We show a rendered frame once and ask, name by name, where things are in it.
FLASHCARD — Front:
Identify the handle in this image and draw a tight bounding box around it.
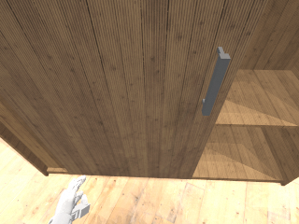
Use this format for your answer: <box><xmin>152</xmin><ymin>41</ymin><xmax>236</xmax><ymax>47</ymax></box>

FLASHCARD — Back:
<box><xmin>201</xmin><ymin>47</ymin><xmax>231</xmax><ymax>116</ymax></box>

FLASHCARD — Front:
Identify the left robot forearm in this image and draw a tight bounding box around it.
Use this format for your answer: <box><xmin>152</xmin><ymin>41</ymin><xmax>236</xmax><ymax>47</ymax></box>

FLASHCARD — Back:
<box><xmin>48</xmin><ymin>213</ymin><xmax>73</xmax><ymax>224</ymax></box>

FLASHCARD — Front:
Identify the wardrobe door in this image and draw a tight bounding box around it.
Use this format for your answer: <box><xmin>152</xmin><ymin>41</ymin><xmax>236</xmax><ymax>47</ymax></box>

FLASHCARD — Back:
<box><xmin>0</xmin><ymin>0</ymin><xmax>268</xmax><ymax>179</ymax></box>
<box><xmin>0</xmin><ymin>94</ymin><xmax>64</xmax><ymax>168</ymax></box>

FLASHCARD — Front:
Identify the robot left hand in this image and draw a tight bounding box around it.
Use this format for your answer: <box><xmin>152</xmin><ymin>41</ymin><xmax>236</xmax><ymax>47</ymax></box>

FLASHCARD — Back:
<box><xmin>54</xmin><ymin>175</ymin><xmax>91</xmax><ymax>221</ymax></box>

